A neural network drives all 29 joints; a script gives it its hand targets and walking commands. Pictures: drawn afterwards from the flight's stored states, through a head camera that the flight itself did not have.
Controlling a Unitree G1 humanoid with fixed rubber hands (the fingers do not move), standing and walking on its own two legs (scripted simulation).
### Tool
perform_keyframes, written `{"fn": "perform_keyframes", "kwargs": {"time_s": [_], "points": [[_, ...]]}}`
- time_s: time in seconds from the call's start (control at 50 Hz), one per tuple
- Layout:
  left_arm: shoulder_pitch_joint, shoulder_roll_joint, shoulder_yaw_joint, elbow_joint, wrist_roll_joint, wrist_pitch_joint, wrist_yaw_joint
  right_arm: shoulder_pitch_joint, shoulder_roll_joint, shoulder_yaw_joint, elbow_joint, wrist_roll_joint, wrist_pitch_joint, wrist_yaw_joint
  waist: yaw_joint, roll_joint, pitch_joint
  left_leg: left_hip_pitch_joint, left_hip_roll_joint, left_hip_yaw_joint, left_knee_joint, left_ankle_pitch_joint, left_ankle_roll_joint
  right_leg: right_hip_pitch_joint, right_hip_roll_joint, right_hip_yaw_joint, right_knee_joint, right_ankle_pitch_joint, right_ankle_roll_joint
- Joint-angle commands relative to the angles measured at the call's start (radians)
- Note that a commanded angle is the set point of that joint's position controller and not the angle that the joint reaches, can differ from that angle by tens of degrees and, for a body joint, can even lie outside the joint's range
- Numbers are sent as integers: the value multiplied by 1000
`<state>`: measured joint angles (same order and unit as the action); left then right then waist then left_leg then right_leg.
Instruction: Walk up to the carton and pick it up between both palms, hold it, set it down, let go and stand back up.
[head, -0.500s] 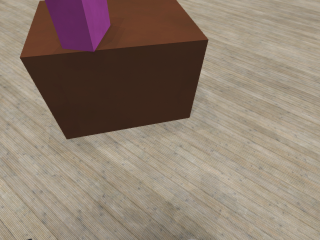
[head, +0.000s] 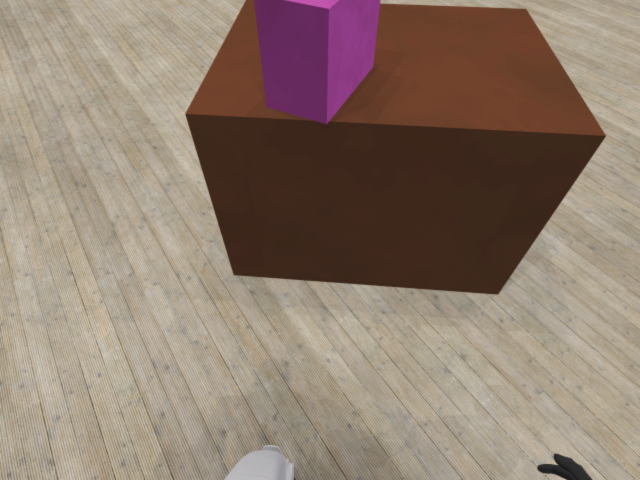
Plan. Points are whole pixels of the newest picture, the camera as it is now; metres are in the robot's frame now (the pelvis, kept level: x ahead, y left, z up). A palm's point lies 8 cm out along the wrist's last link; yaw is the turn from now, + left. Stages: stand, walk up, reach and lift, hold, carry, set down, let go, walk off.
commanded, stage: walk up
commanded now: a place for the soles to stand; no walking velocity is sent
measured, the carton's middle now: (323, 36) +1.01 +0.09 +0.06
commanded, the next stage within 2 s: none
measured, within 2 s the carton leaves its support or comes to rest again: neither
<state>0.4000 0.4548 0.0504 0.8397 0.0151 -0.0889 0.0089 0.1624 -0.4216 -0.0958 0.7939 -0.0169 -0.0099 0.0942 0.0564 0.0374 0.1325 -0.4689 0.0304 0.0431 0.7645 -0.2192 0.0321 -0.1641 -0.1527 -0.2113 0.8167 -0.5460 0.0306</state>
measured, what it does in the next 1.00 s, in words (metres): walks ahead: right foot, then left foot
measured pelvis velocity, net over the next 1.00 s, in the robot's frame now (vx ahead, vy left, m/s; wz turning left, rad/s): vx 0.18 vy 0.07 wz -0.01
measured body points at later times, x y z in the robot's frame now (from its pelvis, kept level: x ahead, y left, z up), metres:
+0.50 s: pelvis +0.13 +0.03 -0.01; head +0.15 +0.00 +0.44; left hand +0.13 +0.37 -0.09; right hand +0.25 -0.29 -0.13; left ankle +0.18 +0.15 -0.67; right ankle +0.17 -0.12 -0.70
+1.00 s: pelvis +0.18 +0.07 +0.00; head +0.23 +0.08 +0.44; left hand +0.28 +0.38 -0.13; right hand +0.31 -0.23 -0.12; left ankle +0.22 +0.17 -0.70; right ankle +0.19 -0.07 -0.70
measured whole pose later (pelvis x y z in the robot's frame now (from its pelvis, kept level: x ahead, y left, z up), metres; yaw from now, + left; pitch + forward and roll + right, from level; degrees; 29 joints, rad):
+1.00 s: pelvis +0.18 +0.07 +0.00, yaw -1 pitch -2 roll -1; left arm 0.11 0.40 0.00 0.99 0.00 -0.03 0.02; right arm 0.05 -0.35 -0.03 0.98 0.01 -0.02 0.00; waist 0.00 0.01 0.13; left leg -0.44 0.07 0.10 0.89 -0.42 0.03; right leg -0.40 -0.01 0.02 0.87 -0.43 0.02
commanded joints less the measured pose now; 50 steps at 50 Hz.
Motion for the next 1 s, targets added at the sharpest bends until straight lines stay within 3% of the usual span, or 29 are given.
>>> {"fn": "perform_keyframes", "kwargs": {"time_s": [0.0, 0.02, 0.04, 0.08, 0.14, 0.18, 0.24, 0.28, 0.3, 0.32, 0.34, 0.38, 0.44, 0.48, 0.52, 0.54, 0.56, 0.58, 0.6, 0.64, 0.66, 0.72, 0.74, 0.76, 0.78, 0.82, 0.86, 0.88, 0.98], "points": [[-8, 128, 23, -130, -11, -27, 0, 343, -330, -113, -13, -8, -34, -29, -212, 305, -313, 681, 142, -418, -308, -240, 172, -519, 68, 32, 435, 265, -88], [-30, 205, 43, -133, -26, -20, 8, 285, -374, -122, -54, 26, -28, -36, -207, 290, -343, 611, 360, -819, -512, -410, 277, -593, 127, 144, 514, -25, -89], [-77, 261, 47, -118, -13, -9, 13, 212, -363, -123, -87, 44, -23, -40, -200, 145, -311, 529, 378, -801, -518, -514, 303, -575, 66, 218, 553, 11, -80], [-11, 246, 45, -72, -14, -16, 10, 112, -272, -87, -96, 36, -26, -61, -113, 9, -155, 362, 335, -563, -430, -366, 275, -586, 1, 240, 482, 91, -92], [65, 215, 44, -9, -5, -15, 4, 90, -253, -58, -82, 14, -39, -55, -71, 103, -67, 81, 231, -345, -401, -263, 246, -387, -6, 194, 277, 97, -70], [56, 199, 41, -15, -4, -18, -11, 65, -268, -61, -97, -3, -47, -46, -90, 142, -76, 68, 249, -340, -401, -277, 253, -327, 0, 174, 148, 108, -60], [146, 192, 68, 14, -1, -34, 2, -4, -253, -51, -118, -13, -18, -31, -30, 183, -112, -82, 197, -255, -306, -453, 226, -132, 65, 126, -69, 197, -62], [273, 213, 83, 68, 7, -35, 20, -36, -174, -28, -140, -23, -6, -37, 54, -14, -126, -305, 89, -158, -82, -496, 135, 144, 105, 139, -104, 244, -88], [315, 317, 118, 41, 19, -39, 37, -81, -102, 4, -173, -23, 0, -41, 105, -214, -71, -474, -25, -51, 189, -570, 71, 108, -99, 491, -363, -115, -156], [227, 406, 129, -6, 22, -44, 43, -64, -111, -4, -179, -29, 5, -49, 74, -298, -29, -492, -62, -68, 426, -465, 18, -31, -357, 955, -663, -499, -284], [111, 402, 118, -39, 6, -44, 40, -53, -218, -31, -145, -22, 1, -51, 28, -186, 19, -464, -5, -170, 464, -352, -3, -62, -374, 1031, -653, -463, -354], [39, 340, 93, -67, -7, -51, 45, 2, -254, -38, -100, -14, -15, -49, -25, -43, 6, -403, 63, -176, 467, -271, -17, -77, -318, 810, -522, -74, -347], [48, 322, 95, -38, 0, -48, 41, 87, -216, -41, -57, -7, -19, -51, -44, -204, -61, -251, 73, -128, 350, -291, -9, -134, -280, 590, -399, 291, -313], [-4, 288, 75, -53, 8, -40, 33, 42, -190, -29, -60, 5, -17, -53, -49, -213, -78, -145, 43, -51, 261, -277, -21, -187, -205, 429, -345, 512, -286], [-137, 289, 53, -74, 2, -22, 27, 118, -177, -38, -15, 9, -15, -57, -100, -281, -118, 88, 22, -4, 85, -170, -10, -307, -149, 317, -265, 492, -241], [-184, 242, 47, -86, 6, -8, 21, 200, -196, -41, 38, 10, -22, -66, -145, -258, -173, 308, -9, -2, -20, -58, -17, -424, -78, 239, -133, 387, -187], [-159, 171, 20, -74, -4, 9, 27, 271, -229, -53, 64, 2, -30, -82, -176, 10, -189, 334, 17, -116, -179, -127, -14, -462, -12, 150, 149, 259, -128], [-105, 110, 6, -69, -7, 19, 21, 244, -317, -66, 50, -3, -41, -92, -148, 244, -194, 293, 264, -592, -376, -238, 73, -572, 125, 134, 299, 35, -56], [-79, 206, 29, -45, -20, 32, 36, 122, -369, -65, 5, 13, -35, -85, -118, 163, -221, 166, 343, -722, -423, -397, 218, -457, 112, 266, 273, -105, -64], [-76, 206, 27, 22, -20, 24, 32, 10, -298, -46, -12, 5, -31, -94, -70, 25, -132, 192, 316, -556, -321, -293, 211, -491, 86, 254, 256, -70, -67], [-14, 202, 26, 63, -20, 19, 36, -35, -285, -36, -4, -1, -31, -98, -50, 96, -156, 168, 311, -481, -247, -139, 223, -422, 62, 263, 194, -49, -69], [11, 188, 18, 114, -9, 8, 35, -76, -235, -10, 37, 20, -26, -104, -18, 111, -192, 4, 227, -270, -99, 149, 115, -142, 104, 227, -45, 264, -83], [-19, 225, 39, 102, -3, 1, 36, -58, -194, 11, 43, 19, -24, -105, -24, -9, -162, -46, 161, -193, 26, 214, 60, -128, 37, 378, -156, 424, -99], [-117, 274, 39, 71, -9, 9, 28, -93, -176, 10, 48, 28, -28, -109, -49, -118, -161, 18, 38, -62, 122, 82, 17, -238, -51, 546, -213, 522, -199], [-187, 272, 31, 56, -18, 10, 23, -46, -179, 10, 75, 22, -27, -118, -81, -92, -165, 97, 17, -60, 102, 48, 2, -285, -73, 604, -197, 590, -230], [-256, 231, 8, 61, -28, 21, 29, -12, -199, 1, 111, 28, -39, -114, -123, -7, -221, 217, 82, -112, -12, 163, 26, -306, 12, 429, -70, 706, -162], [-207, 184, -2, 82, -30, 35, 34, -33, -260, -9, 124, 27, -47, -113, -86, 56, -272, 247, 271, -288, -140, 264, 151, -274, 109, 248, 115, 522, -52], [-190, 180, 4, 106, -29, 36, 37, -54, -258, 0, 123, 28, -44, -114, -71, 57, -282, 289, 289, -300, -121, 383, 174, -264, 107, 251, 96, 430, -48], [-200, 154, 13, 131, -19, 49, 21, -147, -231, -7, 125, 28, -25, -120, -54, 72, -259, 144, 223, -178, -140, 124, 110, -130, 116, 261, -5, 473, -79]]}}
